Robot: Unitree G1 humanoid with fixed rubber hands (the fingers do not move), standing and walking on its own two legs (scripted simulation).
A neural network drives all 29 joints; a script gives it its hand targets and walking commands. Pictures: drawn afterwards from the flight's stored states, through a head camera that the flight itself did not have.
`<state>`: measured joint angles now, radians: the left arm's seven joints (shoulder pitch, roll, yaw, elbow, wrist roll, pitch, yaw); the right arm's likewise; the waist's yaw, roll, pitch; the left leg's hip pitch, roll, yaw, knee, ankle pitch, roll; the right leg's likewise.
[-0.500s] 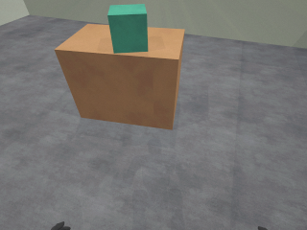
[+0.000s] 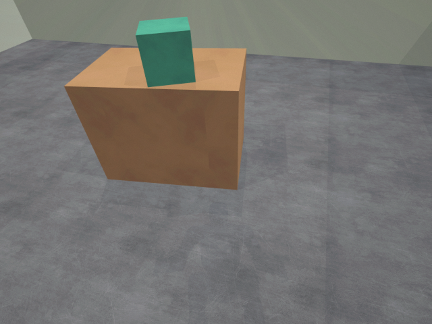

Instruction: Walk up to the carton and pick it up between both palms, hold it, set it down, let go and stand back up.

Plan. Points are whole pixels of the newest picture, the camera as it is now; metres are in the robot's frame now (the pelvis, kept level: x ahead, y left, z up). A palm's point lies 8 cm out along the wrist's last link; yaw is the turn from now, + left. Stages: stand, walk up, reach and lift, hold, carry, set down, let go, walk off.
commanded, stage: walk up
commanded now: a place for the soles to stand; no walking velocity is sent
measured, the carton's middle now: (167, 51) +1.33 +0.23 +0.02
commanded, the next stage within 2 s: none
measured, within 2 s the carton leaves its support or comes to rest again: neither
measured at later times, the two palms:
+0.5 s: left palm out of the picture +0.16 +0.30 -0.06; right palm (382, 298) +0.22 -0.32 -0.12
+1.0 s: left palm (93, 241) +0.37 +0.33 -0.09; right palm (351, 240) +0.35 -0.30 -0.11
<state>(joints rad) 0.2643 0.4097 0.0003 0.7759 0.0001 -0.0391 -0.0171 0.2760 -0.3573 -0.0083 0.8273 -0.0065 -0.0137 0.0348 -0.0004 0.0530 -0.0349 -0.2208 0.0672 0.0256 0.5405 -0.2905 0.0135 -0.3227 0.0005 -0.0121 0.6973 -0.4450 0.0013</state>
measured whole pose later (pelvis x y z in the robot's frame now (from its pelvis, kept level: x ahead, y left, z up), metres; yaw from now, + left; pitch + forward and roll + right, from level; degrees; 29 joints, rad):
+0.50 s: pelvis +0.14 -0.02 +0.00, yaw -4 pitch -3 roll +0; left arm 0.48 0.39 0.00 0.78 0.00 -0.06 0.03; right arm 0.26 -0.40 -0.04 0.71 -0.01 0.05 0.07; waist 0.00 0.10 0.04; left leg -0.54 0.09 0.00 0.88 -0.22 0.01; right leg -0.02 0.01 0.00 0.44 -0.37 -0.03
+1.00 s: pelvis +0.30 +0.01 -0.02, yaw -6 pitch -4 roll +1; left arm 0.43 0.44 0.00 0.74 0.00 -0.04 0.03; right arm 0.35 -0.41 -0.05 0.64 -0.01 0.04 0.06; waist 0.00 0.04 0.00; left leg -0.28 0.04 0.06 0.74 -0.43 0.02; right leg -0.35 0.00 -0.03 0.65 -0.27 -0.03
